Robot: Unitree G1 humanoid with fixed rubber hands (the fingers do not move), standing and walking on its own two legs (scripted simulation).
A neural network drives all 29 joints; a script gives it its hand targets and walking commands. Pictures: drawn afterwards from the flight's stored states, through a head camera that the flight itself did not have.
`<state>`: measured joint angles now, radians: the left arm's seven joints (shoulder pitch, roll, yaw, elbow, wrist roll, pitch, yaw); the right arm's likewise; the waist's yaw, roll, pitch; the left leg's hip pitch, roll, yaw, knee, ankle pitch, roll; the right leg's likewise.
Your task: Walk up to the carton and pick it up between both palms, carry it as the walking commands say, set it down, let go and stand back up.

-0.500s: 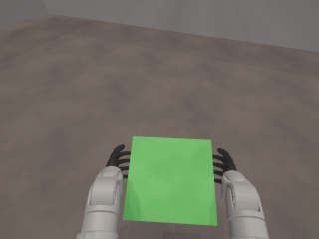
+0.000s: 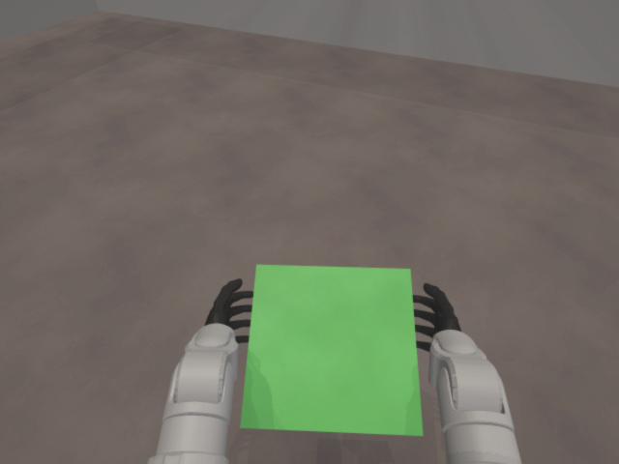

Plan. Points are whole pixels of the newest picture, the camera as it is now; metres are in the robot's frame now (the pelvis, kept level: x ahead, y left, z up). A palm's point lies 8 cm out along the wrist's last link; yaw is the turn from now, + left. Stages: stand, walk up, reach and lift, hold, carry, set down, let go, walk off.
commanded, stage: hold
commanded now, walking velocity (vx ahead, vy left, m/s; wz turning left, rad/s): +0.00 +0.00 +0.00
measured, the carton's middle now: (329, 353) +0.32 +0.00 -0.07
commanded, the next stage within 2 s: set down in 0.34 s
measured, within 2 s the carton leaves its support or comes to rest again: neither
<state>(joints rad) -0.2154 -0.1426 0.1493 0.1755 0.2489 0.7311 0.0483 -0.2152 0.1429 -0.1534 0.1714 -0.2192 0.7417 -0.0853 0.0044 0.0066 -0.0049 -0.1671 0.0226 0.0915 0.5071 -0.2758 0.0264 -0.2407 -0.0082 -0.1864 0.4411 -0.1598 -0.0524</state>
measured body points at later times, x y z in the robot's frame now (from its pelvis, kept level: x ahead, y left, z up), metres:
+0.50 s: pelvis -0.03 -0.01 +0.00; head -0.09 -0.02 +0.45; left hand +0.29 +0.15 +0.06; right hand +0.29 -0.14 +0.06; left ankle -0.01 +0.10 -0.74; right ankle +0.05 -0.08 -0.74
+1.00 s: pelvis -0.01 +0.01 -0.01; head +0.03 +0.01 +0.44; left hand +0.32 +0.16 -0.03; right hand +0.31 -0.14 -0.03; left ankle -0.01 +0.10 -0.74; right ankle +0.05 -0.08 -0.74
